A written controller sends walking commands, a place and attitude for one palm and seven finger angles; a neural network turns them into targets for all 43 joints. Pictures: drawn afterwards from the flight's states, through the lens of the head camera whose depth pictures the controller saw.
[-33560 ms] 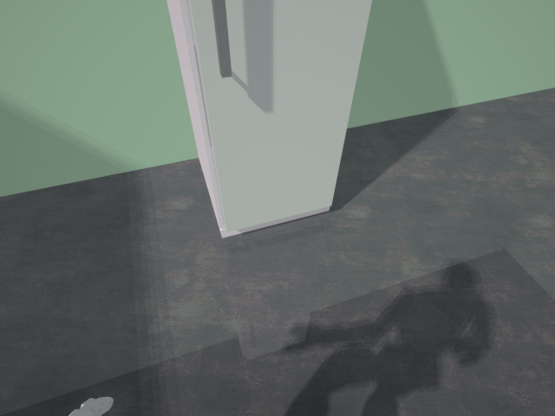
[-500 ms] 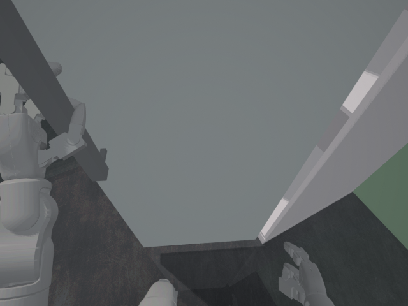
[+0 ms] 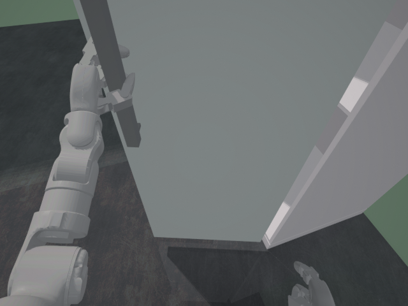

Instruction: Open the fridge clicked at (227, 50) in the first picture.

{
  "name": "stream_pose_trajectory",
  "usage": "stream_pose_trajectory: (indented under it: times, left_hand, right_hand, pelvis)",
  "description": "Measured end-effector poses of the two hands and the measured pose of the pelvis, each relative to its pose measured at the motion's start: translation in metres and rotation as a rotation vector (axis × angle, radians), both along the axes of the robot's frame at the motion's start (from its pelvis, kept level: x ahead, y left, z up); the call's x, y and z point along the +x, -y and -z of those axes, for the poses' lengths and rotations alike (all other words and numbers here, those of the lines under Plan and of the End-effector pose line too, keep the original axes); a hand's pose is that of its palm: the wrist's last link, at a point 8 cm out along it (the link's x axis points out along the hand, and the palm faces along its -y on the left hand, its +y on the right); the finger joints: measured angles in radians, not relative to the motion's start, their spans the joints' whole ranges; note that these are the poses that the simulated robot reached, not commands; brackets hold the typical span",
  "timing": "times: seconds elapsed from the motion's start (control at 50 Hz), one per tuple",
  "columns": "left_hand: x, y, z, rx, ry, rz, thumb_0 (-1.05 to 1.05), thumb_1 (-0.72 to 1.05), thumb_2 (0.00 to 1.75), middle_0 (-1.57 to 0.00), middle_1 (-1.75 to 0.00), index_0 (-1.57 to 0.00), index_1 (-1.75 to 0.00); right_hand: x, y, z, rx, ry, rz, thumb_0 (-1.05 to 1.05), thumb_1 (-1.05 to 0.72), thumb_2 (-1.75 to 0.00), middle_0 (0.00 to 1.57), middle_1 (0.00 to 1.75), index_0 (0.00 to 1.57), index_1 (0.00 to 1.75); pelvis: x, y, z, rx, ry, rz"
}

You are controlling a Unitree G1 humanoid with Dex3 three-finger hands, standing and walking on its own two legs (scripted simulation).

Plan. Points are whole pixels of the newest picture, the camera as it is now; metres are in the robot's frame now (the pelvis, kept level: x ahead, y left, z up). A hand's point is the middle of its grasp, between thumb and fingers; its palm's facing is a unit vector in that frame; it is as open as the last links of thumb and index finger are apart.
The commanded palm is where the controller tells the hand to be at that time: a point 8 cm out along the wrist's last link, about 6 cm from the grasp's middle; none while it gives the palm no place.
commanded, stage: stop walking and hold the door back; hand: left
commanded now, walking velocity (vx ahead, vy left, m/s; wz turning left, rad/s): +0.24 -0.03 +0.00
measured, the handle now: (118, 67) +0.46 +0.20 +0.22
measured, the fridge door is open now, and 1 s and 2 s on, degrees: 68 67 66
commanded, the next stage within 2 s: loosen the grip on the handle in 1.70 s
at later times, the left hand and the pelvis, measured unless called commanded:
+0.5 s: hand (130, 79) +0.46 +0.18 +0.20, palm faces +0.22 -0.96 -0.18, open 6.3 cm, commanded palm +0.41 +0.25 +0.19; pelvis -0.01 +0.00 -0.01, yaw -3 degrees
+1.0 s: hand (125, 92) +0.42 +0.19 +0.20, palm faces +0.14 -0.97 -0.18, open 6.7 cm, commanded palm +0.40 +0.26 +0.19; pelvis +0.00 +0.02 +0.00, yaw -8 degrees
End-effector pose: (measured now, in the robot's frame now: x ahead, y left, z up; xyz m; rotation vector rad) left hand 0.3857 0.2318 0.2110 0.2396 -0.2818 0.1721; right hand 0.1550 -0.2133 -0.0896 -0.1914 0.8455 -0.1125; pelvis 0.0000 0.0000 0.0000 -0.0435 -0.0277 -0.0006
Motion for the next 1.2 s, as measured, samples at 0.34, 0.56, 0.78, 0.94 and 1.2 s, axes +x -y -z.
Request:
stream_pose_trajectory:
  times: [0.34,0.56,0.78,0.94,1.2]
  left_hand:
    - [0.037,-0.003,0.0,-0.047,-0.089,-0.011,-0.08,0.56,0.84,-0.45,-1.4,-0.39,-1.4]
    - [0.04,-0.002,0.004,-0.025,-0.037,-0.012,-0.09,0.61,0.79,-0.45,-1.4,-0.31,-1.38]
    - [0.042,-0.007,0.008,-0.026,0.022,0.065,-0.11,0.59,0.78,-0.45,-1.4,-0.31,-1.38]
    - [0.02,-0.005,0.01,-0.014,0.065,0.072,-0.14,0.59,0.75,-0.45,-1.4,-0.27,-1.37]
    - [0.003,-0.004,0.009,-0.025,0.055,0.068,-0.14,0.54,0.75,-0.46,-1.4,-0.33,-1.39]
  right_hand:
    - [-0.122,0.079,0.026,-0.173,-0.188,0.215,0.01,-0.9,-0.9,0.21,0.3,0.2,0.3]
    - [-0.11,0.055,0.029,-0.069,-0.175,0.239,0.01,-0.91,-0.9,0.2,0.3,0.19,0.3]
    - [-0.041,0.017,0.004,-0.044,-0.008,0.193,0.01,-0.9,-0.9,0.2,0.3,0.2,0.3]
    - [-0.02,0.008,-0.007,-0.019,0.053,0.169,0.01,-0.9,-0.9,0.21,0.3,0.2,0.3]
    - [-0.074,0.03,0.0,-0.1,-0.063,0.204,0.01,-0.9,-0.9,0.21,0.3,0.2,0.3]
  pelvis:
    - [-0.011,-0.005,0.015,0.05,0.022,0.029]
    - [-0.002,-0.004,0.008,0.041,-0.002,0.069]
    - [0.011,-0.027,0.005,0.035,-0.024,0.124]
    - [0.007,-0.025,0.005,0.028,-0.038,0.139]
    - [-0.019,-0.022,0.004,0.02,-0.021,0.122]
